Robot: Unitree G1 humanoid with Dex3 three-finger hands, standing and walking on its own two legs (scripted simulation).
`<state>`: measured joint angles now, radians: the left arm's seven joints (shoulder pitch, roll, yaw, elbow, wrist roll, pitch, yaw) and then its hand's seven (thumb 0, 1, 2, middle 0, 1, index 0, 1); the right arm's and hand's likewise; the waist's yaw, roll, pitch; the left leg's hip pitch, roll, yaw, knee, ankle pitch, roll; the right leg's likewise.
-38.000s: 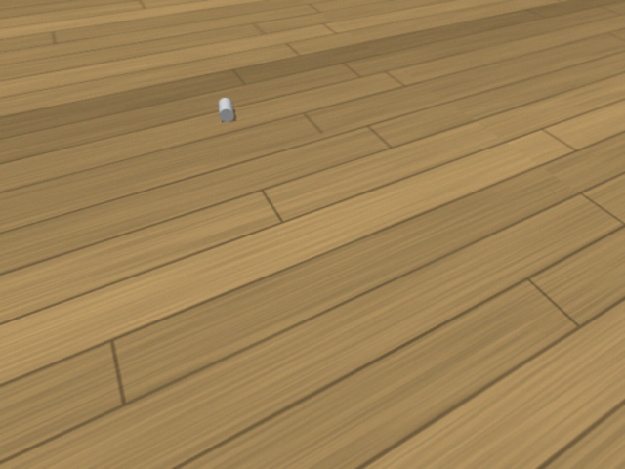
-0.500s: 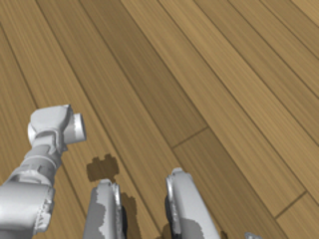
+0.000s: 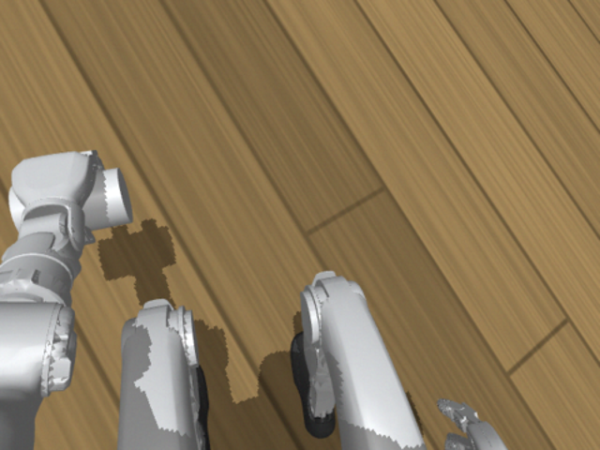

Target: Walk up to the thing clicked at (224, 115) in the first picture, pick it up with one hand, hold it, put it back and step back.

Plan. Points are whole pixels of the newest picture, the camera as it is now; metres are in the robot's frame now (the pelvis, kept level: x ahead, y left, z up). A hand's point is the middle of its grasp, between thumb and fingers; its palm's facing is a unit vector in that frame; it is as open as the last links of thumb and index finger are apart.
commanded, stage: crouch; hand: left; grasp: from above
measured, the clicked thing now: (76, 204) +0.47 +0.24 -0.19
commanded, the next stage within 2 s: lower in 0.78 s
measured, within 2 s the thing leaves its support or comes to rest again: neither
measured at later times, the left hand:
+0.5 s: hand (90, 209) +0.47 +0.24 -0.25, palm faces -0.45 -0.07 -0.89, open 10.9 cm
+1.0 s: hand (92, 208) +0.48 +0.24 -0.28, palm faces -0.46 -0.07 -0.88, open 10.9 cm
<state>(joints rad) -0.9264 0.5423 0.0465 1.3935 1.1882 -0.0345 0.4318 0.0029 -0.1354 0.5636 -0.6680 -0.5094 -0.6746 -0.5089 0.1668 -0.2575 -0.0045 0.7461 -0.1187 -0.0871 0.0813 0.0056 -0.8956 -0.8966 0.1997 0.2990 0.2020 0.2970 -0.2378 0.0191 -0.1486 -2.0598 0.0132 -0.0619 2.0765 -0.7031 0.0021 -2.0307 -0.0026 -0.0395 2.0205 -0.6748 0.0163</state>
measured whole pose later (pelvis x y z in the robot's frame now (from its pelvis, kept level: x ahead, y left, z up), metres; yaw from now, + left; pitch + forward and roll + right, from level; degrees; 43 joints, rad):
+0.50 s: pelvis -0.01 +0.00 -0.07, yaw -2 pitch +37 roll -5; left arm -1.04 0.66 0.10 1.52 1.22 -0.09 0.43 0.00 -0.12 0.52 -0.69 -0.48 -0.69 -0.48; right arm 0.20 -0.25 0.05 0.76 -0.14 -0.08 0.13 0.01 -0.90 -0.90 0.20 0.30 0.20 0.30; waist -0.29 0.01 -0.06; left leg -2.25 0.02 -0.08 2.30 -0.70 0.00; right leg -2.22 0.01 -0.05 2.23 -0.66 0.02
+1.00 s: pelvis -0.01 +0.00 -0.10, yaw -3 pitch +36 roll -7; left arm -1.06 0.73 0.10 1.53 1.22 -0.09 0.42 0.00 -0.13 0.50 -0.71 -0.46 -0.71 -0.46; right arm 0.18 -0.28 0.09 0.74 -0.15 -0.09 0.15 0.00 -0.91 -0.90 0.20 0.30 0.20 0.30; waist -0.30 -0.01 -0.01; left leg -2.30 0.02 -0.12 2.39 -0.72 0.00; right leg -2.26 0.01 -0.08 2.30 -0.67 0.02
